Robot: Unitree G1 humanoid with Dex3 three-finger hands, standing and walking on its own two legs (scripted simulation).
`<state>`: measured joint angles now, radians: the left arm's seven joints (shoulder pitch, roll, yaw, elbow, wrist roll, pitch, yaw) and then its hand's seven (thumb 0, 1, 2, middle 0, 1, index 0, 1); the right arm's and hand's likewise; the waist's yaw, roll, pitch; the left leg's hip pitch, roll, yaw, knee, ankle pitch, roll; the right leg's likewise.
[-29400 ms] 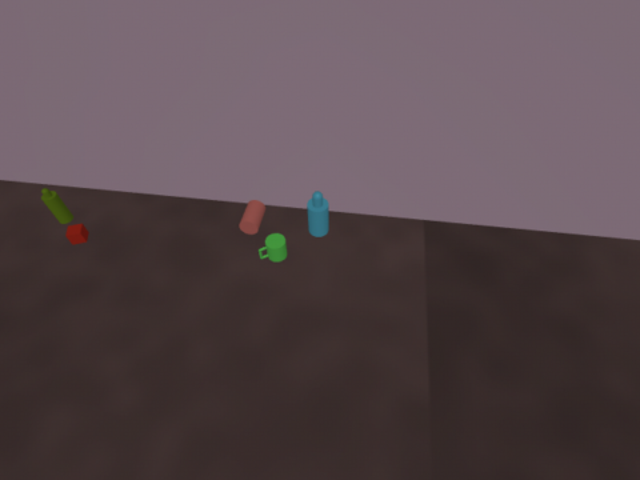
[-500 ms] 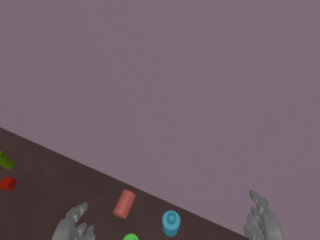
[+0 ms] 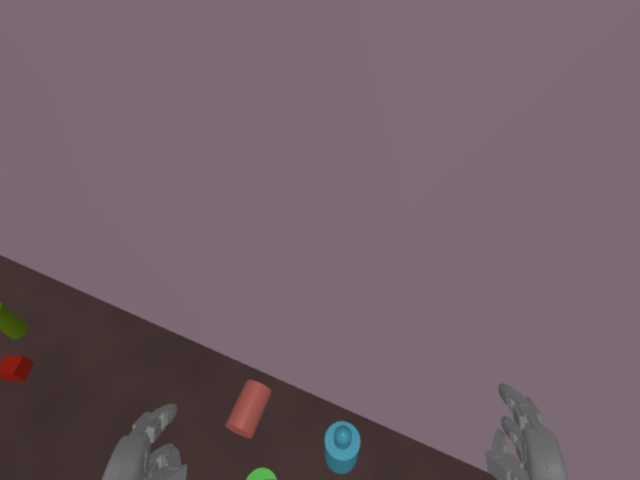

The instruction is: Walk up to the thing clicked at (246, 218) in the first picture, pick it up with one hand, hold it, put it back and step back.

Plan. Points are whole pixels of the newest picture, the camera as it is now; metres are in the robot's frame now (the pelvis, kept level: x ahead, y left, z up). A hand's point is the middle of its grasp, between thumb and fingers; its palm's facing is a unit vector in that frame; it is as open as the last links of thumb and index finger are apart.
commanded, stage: home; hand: left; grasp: from above
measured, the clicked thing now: (249, 408) +0.44 +0.22 -0.67
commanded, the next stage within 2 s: stand in 0.48 s
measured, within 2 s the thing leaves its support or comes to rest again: neither
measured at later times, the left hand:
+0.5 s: hand (180, 472) +0.16 +0.18 -0.05, palm faces +0.05 -0.98 -0.21, open 7.4 cm
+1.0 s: hand out of the picture +0.07 +0.25 -0.11, palm faces +0.04 -0.94 -0.32, open 7.4 cm
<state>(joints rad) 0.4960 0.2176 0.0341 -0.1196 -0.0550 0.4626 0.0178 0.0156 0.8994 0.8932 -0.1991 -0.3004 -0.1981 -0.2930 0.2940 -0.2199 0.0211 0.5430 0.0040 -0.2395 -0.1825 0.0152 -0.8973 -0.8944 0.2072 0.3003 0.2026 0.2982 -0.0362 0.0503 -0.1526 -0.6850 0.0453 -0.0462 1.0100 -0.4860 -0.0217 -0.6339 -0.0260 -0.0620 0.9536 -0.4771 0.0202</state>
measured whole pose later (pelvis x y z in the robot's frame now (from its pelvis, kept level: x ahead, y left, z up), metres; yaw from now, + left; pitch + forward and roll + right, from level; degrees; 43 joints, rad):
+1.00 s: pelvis +0.00 +0.01 +0.05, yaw +0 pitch -2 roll -1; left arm 0.23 0.28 0.05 0.91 0.04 0.03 0.03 0.01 0.90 0.89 -0.20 -0.30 -0.20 -0.30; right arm 0.19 -0.30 -0.05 0.96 -0.05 -0.01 -0.01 0.01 -0.90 -0.89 0.21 0.30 0.20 0.30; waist 0.02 0.00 0.06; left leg -0.28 0.00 -0.01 0.64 -0.33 0.00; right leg -0.25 -0.06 -0.04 0.61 -0.33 0.04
